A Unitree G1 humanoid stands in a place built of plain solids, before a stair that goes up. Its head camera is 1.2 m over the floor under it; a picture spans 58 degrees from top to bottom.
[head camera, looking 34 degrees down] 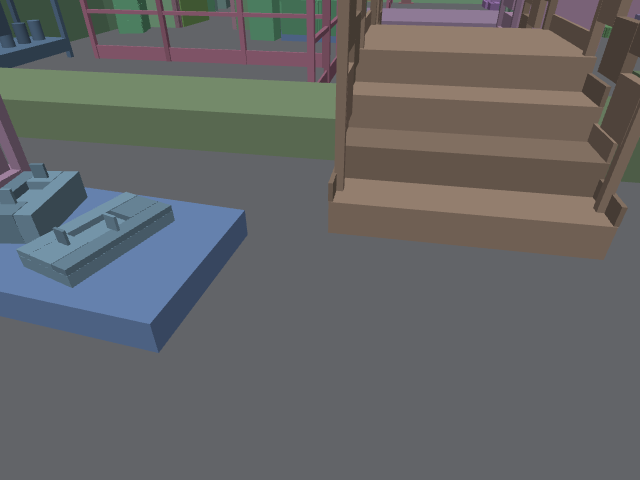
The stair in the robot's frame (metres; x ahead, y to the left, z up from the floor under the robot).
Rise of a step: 0.18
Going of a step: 0.28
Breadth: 1.30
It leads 10 degrees to the right of straight ahead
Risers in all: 4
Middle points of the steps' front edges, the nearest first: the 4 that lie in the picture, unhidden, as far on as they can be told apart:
1.73 -0.68 0.18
2.00 -0.73 0.36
2.28 -0.78 0.54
2.55 -0.83 0.72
